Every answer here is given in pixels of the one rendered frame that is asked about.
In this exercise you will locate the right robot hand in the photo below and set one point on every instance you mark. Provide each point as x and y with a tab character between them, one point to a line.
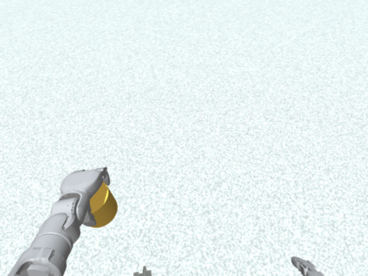
305	267

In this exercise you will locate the left robot arm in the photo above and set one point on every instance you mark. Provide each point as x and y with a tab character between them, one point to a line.
48	253

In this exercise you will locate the mug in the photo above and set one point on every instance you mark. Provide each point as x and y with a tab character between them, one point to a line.
103	206

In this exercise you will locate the left robot hand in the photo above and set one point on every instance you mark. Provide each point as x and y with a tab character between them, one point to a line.
89	182

